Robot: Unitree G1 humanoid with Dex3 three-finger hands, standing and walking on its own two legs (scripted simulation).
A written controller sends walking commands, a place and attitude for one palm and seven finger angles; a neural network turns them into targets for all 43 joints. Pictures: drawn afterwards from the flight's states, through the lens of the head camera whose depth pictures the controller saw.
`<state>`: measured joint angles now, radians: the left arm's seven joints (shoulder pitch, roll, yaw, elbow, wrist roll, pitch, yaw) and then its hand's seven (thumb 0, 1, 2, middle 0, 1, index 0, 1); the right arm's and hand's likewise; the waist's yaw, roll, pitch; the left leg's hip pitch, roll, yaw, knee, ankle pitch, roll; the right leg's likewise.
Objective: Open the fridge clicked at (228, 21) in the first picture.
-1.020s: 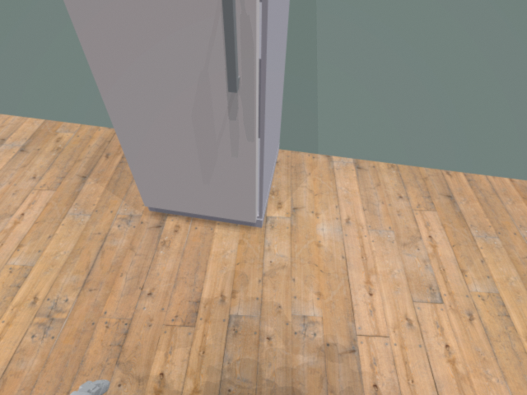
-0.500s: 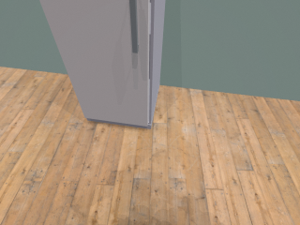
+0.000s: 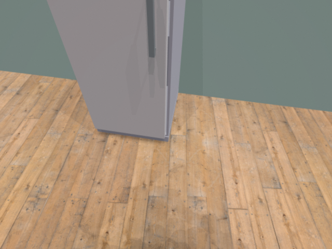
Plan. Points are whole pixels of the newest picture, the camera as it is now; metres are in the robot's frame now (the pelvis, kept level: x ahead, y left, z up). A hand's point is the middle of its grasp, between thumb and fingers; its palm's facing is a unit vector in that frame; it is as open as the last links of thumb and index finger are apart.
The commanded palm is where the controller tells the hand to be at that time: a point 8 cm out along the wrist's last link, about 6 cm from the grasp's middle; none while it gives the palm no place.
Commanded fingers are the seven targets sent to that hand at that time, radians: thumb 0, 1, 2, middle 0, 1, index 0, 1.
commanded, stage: look at it before walking up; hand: right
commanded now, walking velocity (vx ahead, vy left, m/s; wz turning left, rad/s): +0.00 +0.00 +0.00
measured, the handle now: (152, 15) +0.92 +0.11 +0.17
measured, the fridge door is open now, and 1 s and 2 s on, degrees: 0 0 0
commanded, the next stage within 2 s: walk to a spot facing it in 0.42 s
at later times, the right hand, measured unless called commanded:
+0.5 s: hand out of the picture +0.08 -0.24 -0.15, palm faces -0.02 +0.94 -0.34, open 7.4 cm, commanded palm none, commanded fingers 0.00 -0.90 -0.90 0.20 0.30 0.20 0.30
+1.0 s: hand out of the picture +0.05 -0.17 -0.18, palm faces -0.12 +0.96 -0.24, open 7.4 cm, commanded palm none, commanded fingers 0.00 -0.90 -0.90 0.20 0.30 0.20 0.30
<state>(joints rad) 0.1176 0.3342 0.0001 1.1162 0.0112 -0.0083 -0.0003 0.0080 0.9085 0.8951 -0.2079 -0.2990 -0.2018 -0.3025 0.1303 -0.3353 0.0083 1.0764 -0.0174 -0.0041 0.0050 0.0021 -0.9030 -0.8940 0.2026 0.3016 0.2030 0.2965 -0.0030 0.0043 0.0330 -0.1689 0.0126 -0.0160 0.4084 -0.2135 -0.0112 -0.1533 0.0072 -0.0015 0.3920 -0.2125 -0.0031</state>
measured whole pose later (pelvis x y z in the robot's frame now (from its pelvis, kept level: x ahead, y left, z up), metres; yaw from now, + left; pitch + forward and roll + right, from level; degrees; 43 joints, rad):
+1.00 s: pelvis -0.02 +0.02 -0.02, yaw +9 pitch -1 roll -1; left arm 0.14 0.24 0.06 0.97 0.01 0.06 0.02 0.01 0.91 0.90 -0.21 -0.30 -0.20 -0.30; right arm 0.25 -0.19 -0.03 0.91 -0.03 0.04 0.01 0.00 -0.90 -0.89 0.20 0.30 0.20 0.30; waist -0.04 -0.02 0.10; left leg -0.36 -0.07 -0.08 0.65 -0.27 0.04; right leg -0.44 -0.03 -0.01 1.05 -0.44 0.04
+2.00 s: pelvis -0.05 -0.01 +0.00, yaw +47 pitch +0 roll +0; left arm 0.25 0.25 0.07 0.95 0.03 0.03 -0.01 0.01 0.91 0.90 -0.20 -0.30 -0.20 -0.30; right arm 0.26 -0.19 -0.04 0.94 -0.03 0.00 0.02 0.00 -0.90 -0.89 0.20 0.30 0.20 0.30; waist 0.01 -0.02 0.02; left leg -0.18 -0.03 -0.03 0.45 -0.27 0.02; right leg -0.52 -0.14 -0.07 1.00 -0.31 0.09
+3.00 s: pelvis +0.10 +0.29 +0.00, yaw +77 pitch +0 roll +1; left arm 0.19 0.19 0.06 0.97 0.03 -0.02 0.00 0.01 0.92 0.90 -0.20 -0.30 -0.20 -0.30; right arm 0.22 -0.19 -0.06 1.00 -0.02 -0.06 0.00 -0.02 -0.94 -0.89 0.20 0.30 0.20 0.30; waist 0.02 -0.03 0.03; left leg -0.20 -0.05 0.08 0.43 -0.23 0.07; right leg -0.60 -0.17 -0.07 1.04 -0.23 0.07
